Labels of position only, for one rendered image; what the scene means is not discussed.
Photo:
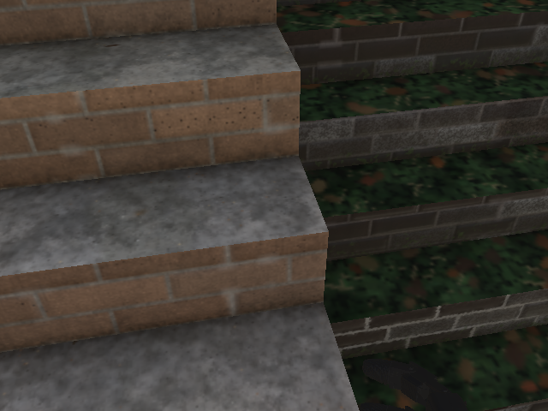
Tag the robot right hand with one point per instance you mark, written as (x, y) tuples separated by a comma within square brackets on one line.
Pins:
[(415, 382)]

